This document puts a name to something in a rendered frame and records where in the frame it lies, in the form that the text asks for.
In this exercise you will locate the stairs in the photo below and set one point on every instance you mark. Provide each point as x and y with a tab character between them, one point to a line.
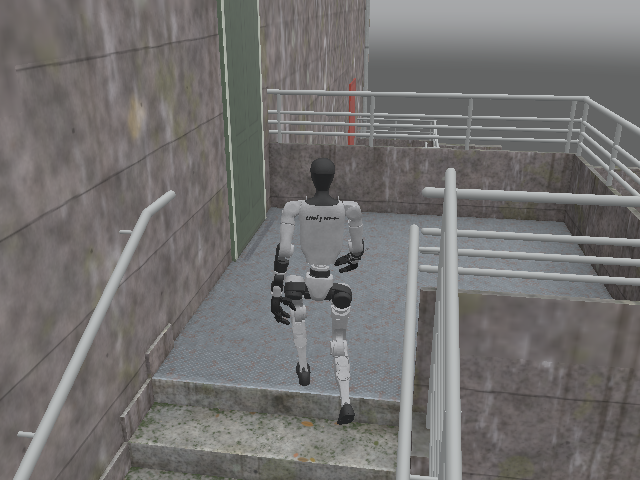
197	431

